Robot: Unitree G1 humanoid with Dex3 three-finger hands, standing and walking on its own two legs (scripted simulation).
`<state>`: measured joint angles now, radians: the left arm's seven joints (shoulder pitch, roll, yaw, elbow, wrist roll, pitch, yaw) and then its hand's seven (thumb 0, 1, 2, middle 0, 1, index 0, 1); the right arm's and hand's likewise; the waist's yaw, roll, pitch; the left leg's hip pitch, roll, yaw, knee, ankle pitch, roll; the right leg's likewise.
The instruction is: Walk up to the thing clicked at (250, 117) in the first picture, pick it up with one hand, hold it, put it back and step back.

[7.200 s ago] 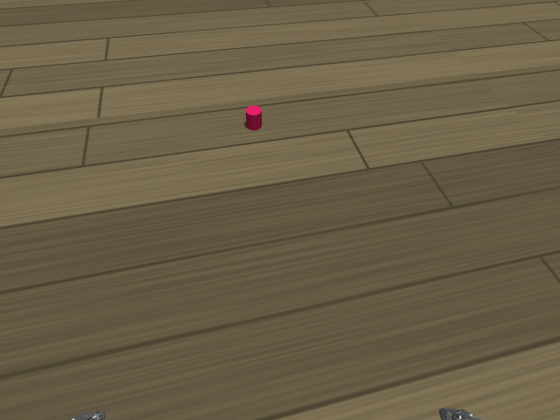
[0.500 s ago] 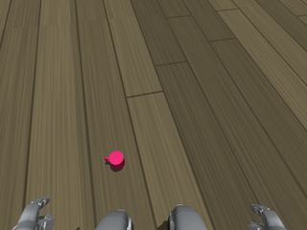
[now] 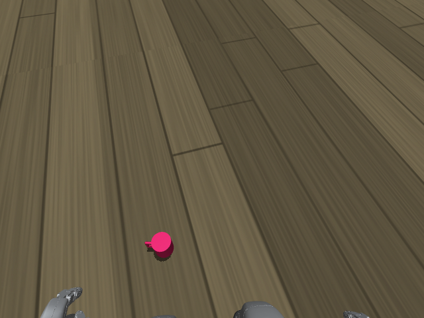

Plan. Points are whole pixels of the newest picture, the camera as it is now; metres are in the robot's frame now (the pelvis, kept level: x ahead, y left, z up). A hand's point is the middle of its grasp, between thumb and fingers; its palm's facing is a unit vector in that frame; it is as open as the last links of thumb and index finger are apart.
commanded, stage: walk up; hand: left
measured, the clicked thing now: (159, 244) +0.44 +0.21 -0.72
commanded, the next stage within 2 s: none
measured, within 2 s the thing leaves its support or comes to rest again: neither
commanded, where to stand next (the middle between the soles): +0.05 -0.05 m, yaw +2 degrees
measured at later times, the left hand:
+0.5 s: hand out of the picture +0.08 +0.26 -0.15, palm faces +0.01 -0.93 -0.36, open 7.4 cm
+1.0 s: hand out of the picture +0.02 +0.29 -0.15, palm faces -0.10 -0.94 -0.34, open 7.4 cm
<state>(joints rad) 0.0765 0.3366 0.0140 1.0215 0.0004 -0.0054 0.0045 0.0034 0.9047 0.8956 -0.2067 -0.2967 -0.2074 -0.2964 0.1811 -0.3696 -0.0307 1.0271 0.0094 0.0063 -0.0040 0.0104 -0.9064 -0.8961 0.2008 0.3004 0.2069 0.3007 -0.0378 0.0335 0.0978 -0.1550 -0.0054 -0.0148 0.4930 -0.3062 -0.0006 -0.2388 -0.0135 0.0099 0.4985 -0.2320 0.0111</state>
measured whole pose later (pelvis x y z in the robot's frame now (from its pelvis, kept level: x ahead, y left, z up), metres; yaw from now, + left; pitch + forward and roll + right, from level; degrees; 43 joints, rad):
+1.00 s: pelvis -0.05 +0.02 +0.01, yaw -1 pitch -2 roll +0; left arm 0.19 0.42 0.06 1.03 0.03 0.03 -0.04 0.00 0.91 0.90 -0.21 -0.30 -0.21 -0.30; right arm 0.31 -0.34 -0.06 0.96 -0.04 -0.06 0.03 0.01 -0.90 -0.90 0.21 0.30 0.21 0.30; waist -0.05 -0.05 0.08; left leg -0.12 0.00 0.01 0.38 -0.24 0.03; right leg -0.32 0.01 0.09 0.80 -0.45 0.00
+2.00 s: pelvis -0.06 -0.01 -0.01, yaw -1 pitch -3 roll +0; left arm 0.37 0.42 0.09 0.93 0.05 -0.03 -0.03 0.00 0.90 0.90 -0.21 -0.30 -0.21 -0.30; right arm 0.29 -0.43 -0.07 0.88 -0.02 0.02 0.02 0.01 -0.90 -0.90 0.20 0.30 0.21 0.30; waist 0.03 0.02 0.03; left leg -0.37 0.00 -0.06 0.80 -0.42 0.02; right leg -0.16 0.01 -0.05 0.57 -0.36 -0.04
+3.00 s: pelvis -0.11 -0.02 -0.02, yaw +4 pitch -2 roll +2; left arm 0.25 0.41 0.06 0.92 0.01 0.01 0.00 0.00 0.90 0.90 -0.21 -0.30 -0.21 -0.30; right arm 0.26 -0.37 -0.03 0.95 -0.02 -0.01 0.01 0.01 -0.90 -0.90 0.20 0.30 0.21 0.30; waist 0.00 -0.02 0.08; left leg -0.24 -0.02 -0.04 0.63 -0.35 -0.01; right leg -0.33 -0.04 0.01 0.73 -0.45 -0.02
